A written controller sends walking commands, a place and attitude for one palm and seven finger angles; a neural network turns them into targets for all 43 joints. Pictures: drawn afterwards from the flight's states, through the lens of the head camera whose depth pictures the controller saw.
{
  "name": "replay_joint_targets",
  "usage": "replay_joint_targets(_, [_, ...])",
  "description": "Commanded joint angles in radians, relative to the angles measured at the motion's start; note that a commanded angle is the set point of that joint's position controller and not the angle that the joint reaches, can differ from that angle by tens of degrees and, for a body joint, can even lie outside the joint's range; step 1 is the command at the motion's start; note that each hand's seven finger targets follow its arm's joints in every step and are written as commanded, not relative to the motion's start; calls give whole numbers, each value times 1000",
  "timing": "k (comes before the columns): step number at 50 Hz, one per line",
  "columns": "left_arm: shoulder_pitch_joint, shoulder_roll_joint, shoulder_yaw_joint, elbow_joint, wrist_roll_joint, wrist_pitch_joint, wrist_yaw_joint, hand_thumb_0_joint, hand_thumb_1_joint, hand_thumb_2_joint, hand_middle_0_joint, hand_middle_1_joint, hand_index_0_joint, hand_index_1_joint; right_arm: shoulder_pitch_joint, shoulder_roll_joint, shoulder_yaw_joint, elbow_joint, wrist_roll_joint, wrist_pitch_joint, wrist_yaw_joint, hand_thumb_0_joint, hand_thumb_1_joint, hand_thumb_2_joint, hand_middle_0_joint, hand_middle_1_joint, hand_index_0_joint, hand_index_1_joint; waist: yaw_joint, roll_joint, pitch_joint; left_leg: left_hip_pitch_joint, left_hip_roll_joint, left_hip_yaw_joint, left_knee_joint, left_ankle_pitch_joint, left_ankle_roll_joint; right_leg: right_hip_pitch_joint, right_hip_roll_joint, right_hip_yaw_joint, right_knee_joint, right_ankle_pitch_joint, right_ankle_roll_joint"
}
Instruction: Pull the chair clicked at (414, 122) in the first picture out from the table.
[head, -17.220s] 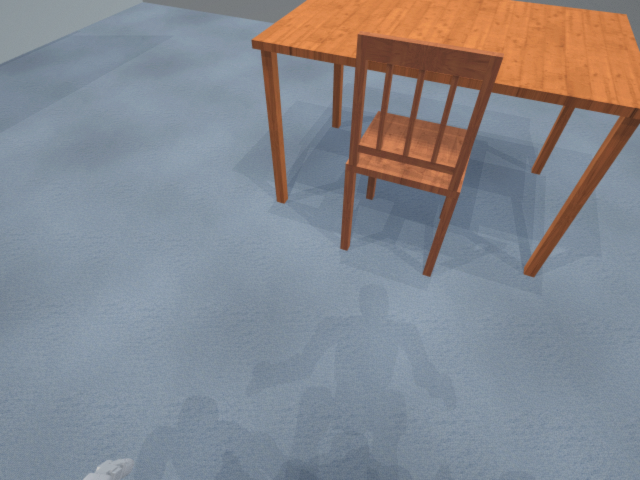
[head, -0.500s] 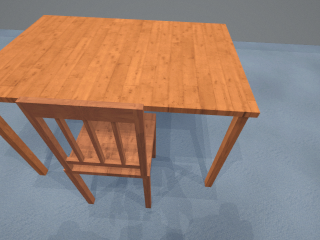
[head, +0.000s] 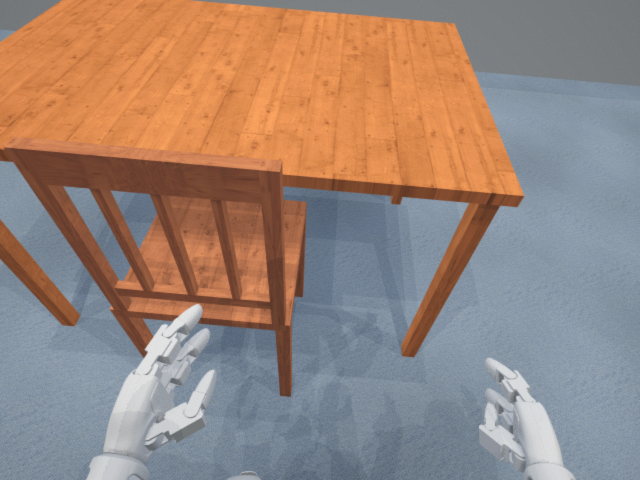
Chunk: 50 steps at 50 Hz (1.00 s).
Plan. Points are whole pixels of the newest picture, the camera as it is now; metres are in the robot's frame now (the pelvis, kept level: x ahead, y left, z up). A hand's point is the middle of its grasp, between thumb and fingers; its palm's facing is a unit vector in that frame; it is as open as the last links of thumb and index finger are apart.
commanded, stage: raise the hand toward the chair's back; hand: left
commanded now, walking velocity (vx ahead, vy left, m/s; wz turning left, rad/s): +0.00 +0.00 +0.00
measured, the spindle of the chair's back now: (178, 247) +0.49 +0.26 -0.05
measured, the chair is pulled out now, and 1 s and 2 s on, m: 0.00 0.00 0.00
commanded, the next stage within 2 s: aim the fingers beside a spindle in 1.74 s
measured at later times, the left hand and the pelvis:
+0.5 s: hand (164, 405) +0.21 +0.19 +0.00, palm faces +0.03 -1.00 -0.02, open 13.0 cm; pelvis -0.01 +0.00 -0.04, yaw +0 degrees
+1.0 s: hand (146, 396) +0.22 +0.21 +0.00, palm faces -0.05 -1.00 -0.05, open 16.6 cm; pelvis +0.00 +0.02 -0.03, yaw +2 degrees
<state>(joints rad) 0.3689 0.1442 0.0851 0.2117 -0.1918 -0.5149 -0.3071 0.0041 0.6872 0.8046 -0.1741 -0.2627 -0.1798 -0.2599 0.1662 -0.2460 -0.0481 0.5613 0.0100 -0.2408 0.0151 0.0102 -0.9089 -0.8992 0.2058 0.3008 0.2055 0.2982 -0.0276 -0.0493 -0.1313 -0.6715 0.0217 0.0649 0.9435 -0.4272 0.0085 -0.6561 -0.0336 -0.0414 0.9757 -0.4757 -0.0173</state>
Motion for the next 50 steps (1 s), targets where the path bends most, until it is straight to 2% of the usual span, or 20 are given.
replay_joint_targets(1, [35,173,164,-203,-58,-63,0,0,457,710,-156,-230,-156,-230,-86,-117,-44,-212,7,-14,-14,0,-900,-900,200,300,200,300,90,114,-86,-131,-53,-18,21,36,-8,-78,13,35,-37,35,-20])
replay_joint_targets(3, [-79,204,185,-440,-73,-149,47,0,410,690,-151,-223,-151,-223,-50,-99,-43,-214,-4,-33,-22,0,-900,-900,200,300,200,300,73,218,-246,-61,-32,-48,77,91,7,-104,28,46,8,73,-23])
replay_joint_targets(4, [-172,220,158,-597,-75,-193,64,0,387,680,-149,-219,-149,-219,-36,-99,-38,-206,-11,-40,-27,0,-900,-900,200,300,200,300,41,230,-301,-41,-25,-63,109,112,13,-126,37,52,31,93,-19])
replay_joint_targets(5, [-157,225,142,-679,-73,-229,73,0,363,670,-146,-216,-146,-216,-20,-97,-37,-194,-18,-46,-37,0,-900,-900,200,300,200,300,34,256,-359,-3,-19,-72,128,143,18,-139,41,55,38,107,-23])
replay_joint_targets(7, [-136,157,24,-677,-64,-254,49,0,317,650,-142,-208,-142,-208,-10,-100,-18,-160,-17,-63,-47,0,-900,-900,200,300,200,300,-13,264,-303,-28,-8,-86,158,126,24,-216,43,55,39,75,-26])
replay_joint_targets(10, [-142,156,-29,-478,-70,-175,-45,0,247,620,-135,-197,-135,-197,-1,-128,-4,-121,2,-78,-69,0,-900,-900,200,300,200,300,-81,127,-141,-187,3,-105,204,10,31,-250,45,81,-12,-37,-9])
replay_joint_targets(12, [-91,183,2,-308,-66,-46,-97,0,200,600,-130,-190,-130,-190,1,-136,-3,-127,24,-64,-87,0,-900,-900,200,300,200,300,-76,11,-90,-282,-3,-98,194,-76,31,-236,37,107,-73,-176,4])
replay_joint_targets(14, [-26,224,75,-171,-78,113,-135,0,153,580,-125,-183,-125,-183,-18,-138,-3,-154,44,-38,-99,0,-900,-900,200,300,200,300,-24,-36,-95,-305,-13,-86,163,-90,33,-167,26,130,-120,-241,10])
replay_joint_targets(17, [21,276,214,-310,-138,266,-109,0,83,550,-118,-172,-118,-172,-57,-119,-5,-225,45,-7,-106,0,-900,-900,200,300,200,300,68,-35,-274,-226,-37,-72,113,26,31,33,6,121,-118,-110,17])
replay_joint_targets(19, [45,281,298,-378,-167,266,-30,0,37,530,-114,-164,-114,-164,-72,-85,-6,-221,34,0,-105,0,-900,-900,200,300,200,300,109,-7,-319,-191,-28,-84,108,117,23,72,17,88,-72,20,9])
replay_joint_targets(21, [35,251,297,-487,-166,191,44,0,-10,510,-109,-157,-109,-157,-34,-57,-9,-199,23,-10,-93,0,-900,-900,200,300,200,300,105,35,-339,-137,-15,-89,95,205,16,66,24,52,-30,184,4])
replay_joint_targets(23, [32,209,234,-483,-128,105,81,0,-57,490,-104,-150,-104,-150,-17,-53,-13,-160,13,-20,-81,0,-900,-900,200,300,200,300,77,55,-266,-134,-9,-89,91,214,13,-15,33,27,-5,212,2])
replay_joint_targets(26, [-8,174,130,-391,-66,13,59,0,-127,460,-97,-139,-97,-139,2,-79,-18,-125,2,-30,-67,0,-900,-900,200,300,200,300,5,64,-161,-152,-5,-101,109,146,17,-160,43,2,15,122,-1])
replay_joint_targets(29, [-20,145,41,-311,-62,14,-22,0,-197,430,-90,-128,-90,-128,17,-113,-15,-135,15,-42,-72,0,-900,-900,200,300,200,300,-30,61,-111,-177,-8,-111,103,46,25,-220,42,6,-9,3,-4])
replay_joint_targets(34, [-29,303,212,-424,-111,63,-48,0,-313,380,-79,-109,-79,-109,26,-130,-24,-162,25,-52,-92,0,-900,-900,200,300,200,300,32,105,-301,-90,-12,-106,73,118,26,-100,45,8,-11,75,-8])
replay_joint_targets(37, [-3,270,242,-521,-134,46,9,0,-383,350,-72,-98,-72,-98,18,-103,-22,-166,22,-46,-90,0,-900,-900,200,300,200,300,58,145,-335,-13,-11,-109,45,212,16,-67,48,-22,9,168,-12])
replay_joint_targets(41, [-13,211,178,-451,-101,51,52,0,-477,310,-62,-84,-62,-84,21,-102,-16,-151,12,-25,-73,0,-900,-900,200,300,200,300,19,152,-234,-13,-2,-122,42,227,7,-138,53,-47,16,175,-9])
replay_joint_targets(44, [-22,176,103,-314,-64,102,10,0,-500,300,-60,-80,-60,-80,28,-118,-11,-160,16,-3,-70,0,-900,-900,200,300,200,300,-14,102,-134,-71,-2,-126,36,144,13,-180,57,-47,-7,122,-6])
replay_joint_targets(48, [-79,244,140,-341,-77,141,-52,0,-500,300,-60,-80,-60,-80,34,-141,-3,-197,24,1,-78,0,-900,-900,200,300,200,300,-7,82,-187,-62,-9,-124,19,101,18,-130,54,-36,-37,97,-5])
replay_joint_targets(50, [-113,288,197,-411,-97,132,-49,0,-500,300,-60,-80,-60,-80,35,-137,2,-205,21,-3,-81,0,-900,-900,200,300,200,300,12,133,-249,-15,-10,-124,15,136,16,-105,54,-33,-34,117,-9])
